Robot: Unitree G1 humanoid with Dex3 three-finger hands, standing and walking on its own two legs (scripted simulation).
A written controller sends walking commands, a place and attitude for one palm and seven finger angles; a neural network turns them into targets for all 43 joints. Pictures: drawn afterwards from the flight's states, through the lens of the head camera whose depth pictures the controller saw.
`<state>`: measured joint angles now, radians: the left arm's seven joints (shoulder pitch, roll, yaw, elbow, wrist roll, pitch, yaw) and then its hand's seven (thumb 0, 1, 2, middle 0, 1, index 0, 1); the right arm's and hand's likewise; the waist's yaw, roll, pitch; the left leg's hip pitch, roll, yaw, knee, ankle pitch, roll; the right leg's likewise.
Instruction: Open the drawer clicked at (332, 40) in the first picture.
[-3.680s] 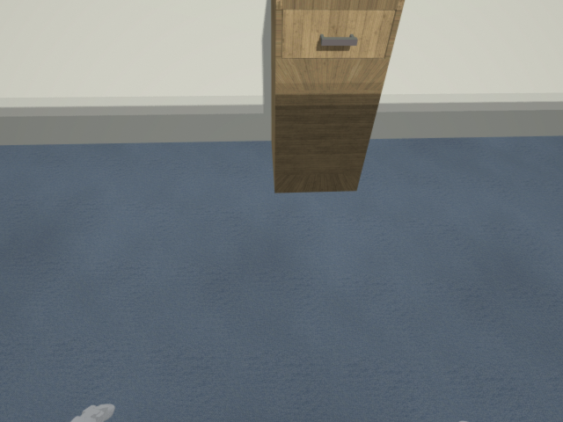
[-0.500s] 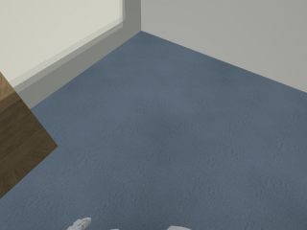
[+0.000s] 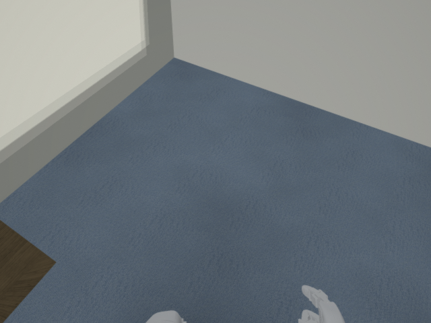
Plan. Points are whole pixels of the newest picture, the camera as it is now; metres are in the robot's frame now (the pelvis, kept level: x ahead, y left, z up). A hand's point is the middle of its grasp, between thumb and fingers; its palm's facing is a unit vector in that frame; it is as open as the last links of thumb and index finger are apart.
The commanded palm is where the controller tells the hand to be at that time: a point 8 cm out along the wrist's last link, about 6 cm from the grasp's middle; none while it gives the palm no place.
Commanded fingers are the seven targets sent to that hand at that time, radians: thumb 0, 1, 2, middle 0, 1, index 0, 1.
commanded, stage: walk to a spot facing it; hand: left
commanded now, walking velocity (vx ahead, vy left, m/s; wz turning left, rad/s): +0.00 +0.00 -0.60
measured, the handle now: out of the picture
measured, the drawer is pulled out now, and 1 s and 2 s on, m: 0.00 0.00 0.00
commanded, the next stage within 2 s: turn to face it in 0.30 s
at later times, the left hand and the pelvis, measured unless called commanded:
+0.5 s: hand (177, 256) +0.26 +0.12 -0.14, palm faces -0.29 -0.91 -0.29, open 7.4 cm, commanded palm none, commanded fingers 0.00 0.90 0.90 -0.20 -0.30 -0.20 -0.30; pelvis +0.08 -0.03 -0.01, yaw -16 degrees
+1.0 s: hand (133, 306) +0.16 +0.19 -0.17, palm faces +0.02 -0.98 -0.21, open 7.4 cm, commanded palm none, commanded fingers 0.00 0.90 0.90 -0.20 -0.30 -0.20 -0.30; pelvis +0.08 -0.01 +0.01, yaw -2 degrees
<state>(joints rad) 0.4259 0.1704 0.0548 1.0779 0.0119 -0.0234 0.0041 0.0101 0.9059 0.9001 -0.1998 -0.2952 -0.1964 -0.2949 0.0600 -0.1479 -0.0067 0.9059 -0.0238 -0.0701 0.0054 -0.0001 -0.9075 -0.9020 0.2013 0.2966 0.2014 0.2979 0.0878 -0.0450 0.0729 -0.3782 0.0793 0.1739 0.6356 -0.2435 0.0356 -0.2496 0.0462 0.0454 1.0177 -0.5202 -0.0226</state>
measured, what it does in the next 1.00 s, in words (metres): steps on the spot: right foot, then left foot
